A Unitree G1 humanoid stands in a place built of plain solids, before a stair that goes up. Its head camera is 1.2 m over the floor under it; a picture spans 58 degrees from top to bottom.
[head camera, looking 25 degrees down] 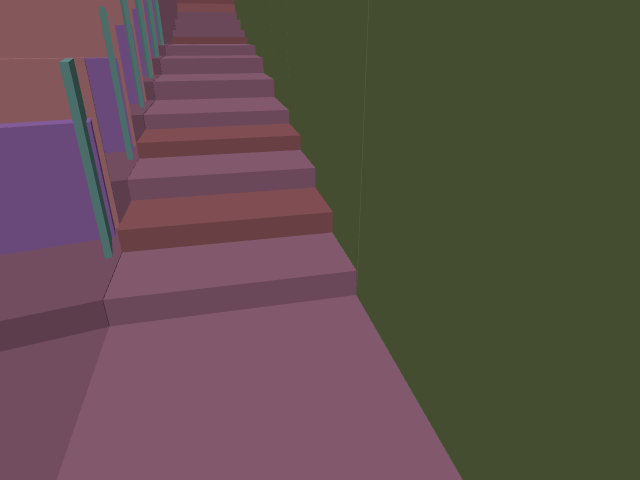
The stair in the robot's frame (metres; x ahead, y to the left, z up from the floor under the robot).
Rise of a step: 0.12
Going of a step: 0.50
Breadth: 1.18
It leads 13 degrees to the left of straight ahead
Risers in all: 5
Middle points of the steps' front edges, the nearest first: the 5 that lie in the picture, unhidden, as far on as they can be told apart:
1.77 0.39 0.15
2.23 0.50 0.28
2.69 0.61 0.41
3.20 0.72 0.53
3.70 0.84 0.64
